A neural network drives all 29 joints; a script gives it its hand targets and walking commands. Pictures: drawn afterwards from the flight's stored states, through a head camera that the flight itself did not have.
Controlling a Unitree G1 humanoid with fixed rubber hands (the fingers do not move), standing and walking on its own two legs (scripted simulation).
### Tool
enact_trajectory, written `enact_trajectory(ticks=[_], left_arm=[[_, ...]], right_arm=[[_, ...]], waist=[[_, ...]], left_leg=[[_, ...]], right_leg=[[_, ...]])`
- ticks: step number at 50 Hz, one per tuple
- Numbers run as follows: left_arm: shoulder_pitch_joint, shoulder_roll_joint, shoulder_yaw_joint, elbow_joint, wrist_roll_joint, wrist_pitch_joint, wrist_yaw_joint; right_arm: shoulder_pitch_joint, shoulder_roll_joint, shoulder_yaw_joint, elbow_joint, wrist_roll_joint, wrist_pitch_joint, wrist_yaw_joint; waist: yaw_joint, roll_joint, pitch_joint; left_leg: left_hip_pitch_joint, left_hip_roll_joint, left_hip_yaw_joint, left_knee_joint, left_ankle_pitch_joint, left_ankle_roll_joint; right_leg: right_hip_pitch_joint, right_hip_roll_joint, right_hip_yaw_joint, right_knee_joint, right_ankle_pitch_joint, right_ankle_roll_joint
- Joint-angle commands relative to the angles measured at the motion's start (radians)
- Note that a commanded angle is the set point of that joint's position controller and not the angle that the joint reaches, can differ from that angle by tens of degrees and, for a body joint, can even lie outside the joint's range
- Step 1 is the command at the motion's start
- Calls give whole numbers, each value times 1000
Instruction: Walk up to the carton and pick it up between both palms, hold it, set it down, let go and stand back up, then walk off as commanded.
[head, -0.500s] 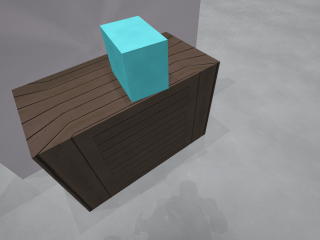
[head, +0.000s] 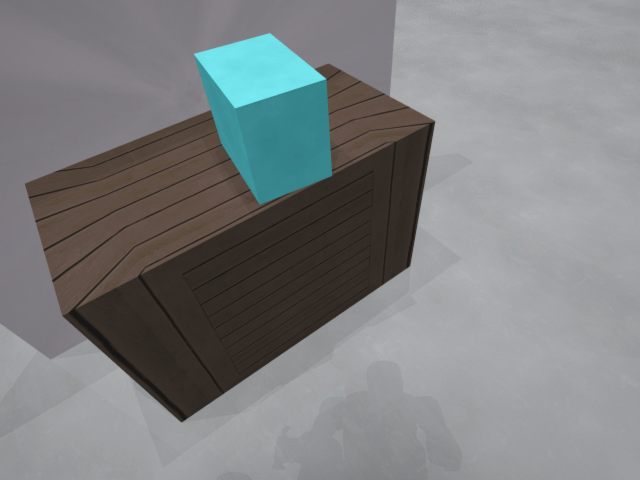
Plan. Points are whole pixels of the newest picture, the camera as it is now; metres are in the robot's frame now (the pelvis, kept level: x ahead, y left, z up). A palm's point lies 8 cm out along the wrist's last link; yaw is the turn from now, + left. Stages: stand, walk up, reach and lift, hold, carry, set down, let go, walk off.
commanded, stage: stand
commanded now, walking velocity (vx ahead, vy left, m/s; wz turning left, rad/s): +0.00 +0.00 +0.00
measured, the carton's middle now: (264, 116) +0.85 +0.16 +0.01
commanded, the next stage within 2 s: walk up in 0.22 s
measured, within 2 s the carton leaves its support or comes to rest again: neither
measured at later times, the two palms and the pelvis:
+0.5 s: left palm out of the picture +0.08 +0.25 -0.12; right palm out of the picture +0.07 -0.25 -0.13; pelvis +0.00 +0.00 +0.00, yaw +3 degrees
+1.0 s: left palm out of the picture +0.14 +0.28 -0.13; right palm (581, 417) +0.23 -0.33 -0.12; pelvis +0.13 -0.04 -0.02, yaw +17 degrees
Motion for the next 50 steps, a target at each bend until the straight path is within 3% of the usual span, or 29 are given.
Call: enact_trajectory(ticks=[1,3,6,10,11,13,19,20,21,22,23,24,25,27,30,31,32,33,34,35,37,38,39,43,45,46,48,49,50], left_arm=[[-86,294,65,-36,8,-54,12],[-104,306,69,-39,8,-52,10],[-90,304,68,-38,5,-56,13],[-90,303,73,-36,11,-54,11],[-84,306,71,-29,7,-55,11],[-104,317,77,-39,7,-57,14],[-94,298,71,-28,8,-56,9],[-87,306,69,-23,5,-55,10],[-74,415,163,-160,65,-50,-26],[-7,434,180,-148,81,-38,-38],[48,441,188,-158,81,-35,-43],[79,436,195,-172,70,-38,-44],[59,420,195,-206,63,-38,-50],[25,407,191,-244,68,-38,-53],[-3,395,186,-304,83,-26,-59],[-78,386,183,-335,82,-18,-64],[-89,349,181,-347,80,-6,-60],[-99,269,163,-376,78,2,-65],[-147,271,157,-434,73,2,-74],[-171,379,177,-423,79,13,-69],[-121,413,190,-359,65,21,-75],[-85,402,190,-339,74,28,-82],[-59,389,193,-330,79,33,-91],[-80,392,194,-368,77,34,-93],[-98,409,197,-391,71,26,-90],[-94,404,195,-396,70,22,-88],[-92,418,198,-402,65,13,-91],[-80,409,199,-413,57,7,-87],[-14,410,204,-390,54,-5,-84]], right_arm=[[-76,-253,-62,-22,-20,-29,-5],[-65,-274,-67,-16,-17,-27,-4],[-51,-251,-58,-17,-22,-30,1],[-62,-267,-68,-15,-16,-30,1],[-70,-256,-63,-18,-19,-30,0],[-56,-243,-58,-17,-18,-30,1],[-65,-280,-71,-9,-18,-34,4],[-60,-257,-61,-5,-21,-32,2],[91,-379,-117,-40,-9,-45,4],[47,-406,-123,-66,-15,-50,5],[-18,-371,-120,-100,-13,-54,1],[-28,-326,-108,-121,-19,-58,-3],[-40,-326,-102,-125,-25,-68,-5],[37,-341,-108,-123,-22,-84,7],[132,-364,-111,-99,-16,-96,11],[271,-360,-112,-68,-22,-98,1],[439,-383,-132,-10,-25,-107,-17],[543,-464,-163,17,-32,-108,-39],[473,-562,-165,-23,-52,-113,-55],[359,-580,-173,-56,-18,-116,-60],[225,-527,-162,-97,-34,-105,-71],[212,-509,-157,-96,-37,-100,-72],[206,-482,-151,-103,-39,-103,-71],[252,-510,-163,-116,-36,-112,-76],[238,-529,-169,-126,-36,-113,-80],[225,-546,-176,-121,-39,-116,-84],[214,-560,-179,-121,-39,-116,-87],[187,-566,-179,-129,-41,-113,-89],[130,-558,-178,-137,-38,-110,-90]], waist=[[-2,-57,-82],[-11,-71,-54],[-11,-25,-52],[-1,-71,-68],[-4,-27,-73],[-2,-77,-73],[2,-11,-81],[-3,-46,-84],[27,-148,-101],[64,-148,-26],[100,-207,18],[124,-331,24],[122,-223,25],[67,-156,-4],[28,-248,-84],[-56,-194,-113],[-131,-49,-177],[-176,150,-137],[-124,258,-85],[-72,84,-39],[-19,15,97],[-11,22,64],[3,35,85],[-24,98,66],[-14,105,35],[-13,158,37],[-10,127,14],[6,164,9],[58,174,-14]], left_leg=[[70,80,-96,-148,131,76],[69,84,-101,-165,112,71],[69,93,-103,-171,113,72],[71,78,-91,-166,113,63],[78,79,-84,-163,136,65],[76,82,-88,-169,119,64],[83,94,-92,-192,115,72],[91,92,-91,-183,127,75],[-107,55,-156,-142,-206,110],[-268,34,-151,-90,-321,96],[-404,-15,-8,45,-216,60],[-514,13,46,304,-197,80],[-517,63,38,355,-199,68],[-427,103,13,317,-168,44],[-239,71,74,147,-93,40],[-26,56,95,16,-1,56],[222,14,42,-147,21,57],[392,96,-238,-226,-137,103],[336,329,-915,-447,-361,232],[239,392,-949,-465,-490,293],[129,307,-750,-393,-500,284],[107,264,-677,-363,-454,252],[77,259,-640,-346,-406,254],[115,268,-622,-250,-200,292],[146,272,-595,-190,-105,306],[135,285,-586,-165,-28,310],[103,291,-578,-135,47,317],[81,291,-555,-97,149,308],[14,264,-497,9,234,274]], right_leg=[[50,-136,164,-326,157,-37],[26,-133,173,-348,120,-27],[20,-137,177,-348,108,-34],[45,-140,167,-357,129,-30],[50,-138,169,-347,155,-33],[45,-151,184,-367,111,-35],[42,-139,168,-355,108,-30],[48,-138,172,-360,128,-29],[192,-98,50,-295,-387,-56],[228,-150,146,-353,-568,-99],[294,-251,230,-490,-609,-151],[343,-359,350,-562,-541,-199],[264,-403,360,-588,-488,-221],[221,-377,264,-508,-354,-213],[209,-302,66,-348,-160,-170],[96,-264,-17,-208,-116,-134],[-14,-167,-120,129,34,-87],[-288,-81,-103,380,-137,-45],[-536,29,14,547,-241,29],[-533,-46,121,583,-166,41],[-541,-82,122,565,-104,35],[-487,-91,118,540,-80,35],[-465,-100,116,517,-52,38],[-455,-107,108,414,-91,47],[-445,-115,109,367,-116,39],[-428,-128,117,333,-146,35],[-345,-116,104,275,-174,28],[-298,-111,107,208,-183,19],[-169,-115,141,79,-140,15]])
